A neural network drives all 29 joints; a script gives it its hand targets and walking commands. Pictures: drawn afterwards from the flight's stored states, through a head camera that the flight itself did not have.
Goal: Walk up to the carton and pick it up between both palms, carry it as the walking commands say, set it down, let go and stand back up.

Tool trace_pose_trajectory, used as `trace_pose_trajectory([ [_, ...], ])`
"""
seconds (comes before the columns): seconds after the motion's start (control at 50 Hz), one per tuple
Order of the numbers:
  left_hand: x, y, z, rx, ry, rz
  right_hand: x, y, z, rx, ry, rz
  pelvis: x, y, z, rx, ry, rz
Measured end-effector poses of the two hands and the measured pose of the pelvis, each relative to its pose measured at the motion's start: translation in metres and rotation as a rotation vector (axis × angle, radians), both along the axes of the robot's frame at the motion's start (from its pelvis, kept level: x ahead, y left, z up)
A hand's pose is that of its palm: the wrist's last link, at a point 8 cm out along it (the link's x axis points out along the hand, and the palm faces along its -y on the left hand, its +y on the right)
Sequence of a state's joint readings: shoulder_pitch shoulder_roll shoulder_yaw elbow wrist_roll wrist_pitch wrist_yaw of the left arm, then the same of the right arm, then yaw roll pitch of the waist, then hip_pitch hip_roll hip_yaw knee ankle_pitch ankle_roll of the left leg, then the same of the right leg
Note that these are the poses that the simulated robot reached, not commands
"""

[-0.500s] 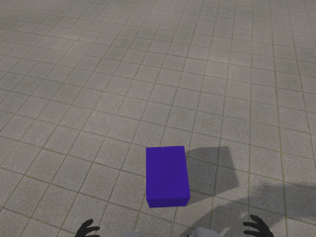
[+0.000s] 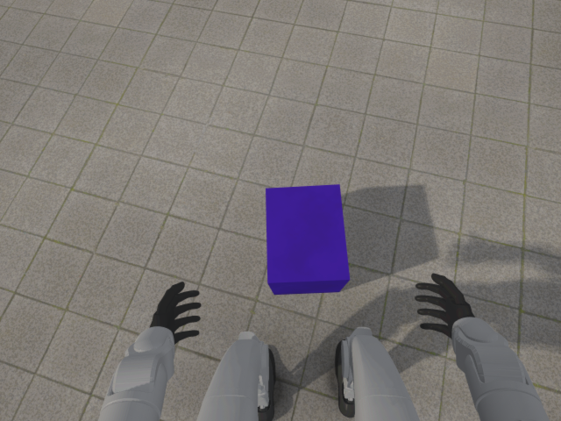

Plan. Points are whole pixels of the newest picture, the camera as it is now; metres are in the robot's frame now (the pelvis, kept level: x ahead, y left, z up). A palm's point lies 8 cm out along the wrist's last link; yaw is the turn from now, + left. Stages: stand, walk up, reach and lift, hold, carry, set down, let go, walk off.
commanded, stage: reach and lift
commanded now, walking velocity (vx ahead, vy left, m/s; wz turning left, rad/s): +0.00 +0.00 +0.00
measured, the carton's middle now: (304, 243) +0.48 -0.02 -0.58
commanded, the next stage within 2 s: none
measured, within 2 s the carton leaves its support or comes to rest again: neither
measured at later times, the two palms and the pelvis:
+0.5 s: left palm (192, 246) +0.36 +0.19 -0.14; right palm (420, 237) +0.37 -0.21 -0.15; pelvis -0.04 -0.02 -0.04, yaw +0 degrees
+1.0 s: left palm (201, 205) +0.45 +0.19 -0.18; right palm (403, 194) +0.47 -0.20 -0.19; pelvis -0.02 -0.02 -0.06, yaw +1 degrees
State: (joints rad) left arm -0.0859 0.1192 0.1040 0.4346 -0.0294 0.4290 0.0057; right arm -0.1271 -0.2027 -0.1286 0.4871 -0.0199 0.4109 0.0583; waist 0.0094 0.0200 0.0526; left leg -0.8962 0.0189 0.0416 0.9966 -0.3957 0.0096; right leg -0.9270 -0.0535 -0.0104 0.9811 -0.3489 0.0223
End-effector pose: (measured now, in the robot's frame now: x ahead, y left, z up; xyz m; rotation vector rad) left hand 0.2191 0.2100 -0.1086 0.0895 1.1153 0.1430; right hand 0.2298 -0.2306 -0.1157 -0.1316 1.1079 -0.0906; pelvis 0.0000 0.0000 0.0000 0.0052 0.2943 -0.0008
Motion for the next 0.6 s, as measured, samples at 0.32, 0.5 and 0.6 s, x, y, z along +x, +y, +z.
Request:
trace_pose_trajectory([
  [0.32, 0.090, -0.009, -0.016, 0.007, -0.157, 0.031, 0.095, 0.016, -0.015, 0.020, -0.149, 0.007, -0.040, -0.014, -0.033, -0.001, 0.034, 0.009],
  [0.5, 0.143, -0.021, -0.035, -0.012, -0.256, 0.040, 0.142, 0.025, -0.033, 0.015, -0.240, 0.000, -0.037, -0.019, -0.045, 0.008, 0.151, 0.005],
  [0.6, 0.174, -0.017, -0.044, 0.001, -0.330, 0.049, 0.173, 0.028, -0.042, 0.019, -0.320, -0.023, -0.032, -0.019, -0.051, 0.004, 0.223, 0.008],
])
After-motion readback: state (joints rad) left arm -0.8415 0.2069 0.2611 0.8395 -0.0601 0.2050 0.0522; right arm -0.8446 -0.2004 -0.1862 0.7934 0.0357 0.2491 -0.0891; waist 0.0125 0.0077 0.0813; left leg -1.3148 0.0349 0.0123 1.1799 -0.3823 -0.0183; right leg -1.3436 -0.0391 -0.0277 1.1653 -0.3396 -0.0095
